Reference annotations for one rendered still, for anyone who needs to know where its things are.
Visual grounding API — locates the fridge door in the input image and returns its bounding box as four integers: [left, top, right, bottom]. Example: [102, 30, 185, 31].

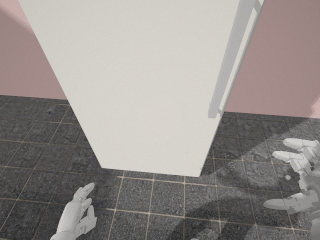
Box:
[18, 0, 264, 177]

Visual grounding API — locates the right robot hand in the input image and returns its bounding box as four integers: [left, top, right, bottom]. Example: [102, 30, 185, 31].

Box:
[263, 138, 320, 214]

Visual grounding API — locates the handle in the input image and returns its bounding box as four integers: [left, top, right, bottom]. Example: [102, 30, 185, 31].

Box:
[208, 0, 256, 119]

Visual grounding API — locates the left robot hand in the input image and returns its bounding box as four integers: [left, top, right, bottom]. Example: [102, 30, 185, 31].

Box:
[56, 182, 97, 238]

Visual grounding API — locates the right robot forearm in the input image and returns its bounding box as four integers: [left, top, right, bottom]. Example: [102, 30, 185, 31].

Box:
[309, 210, 320, 240]

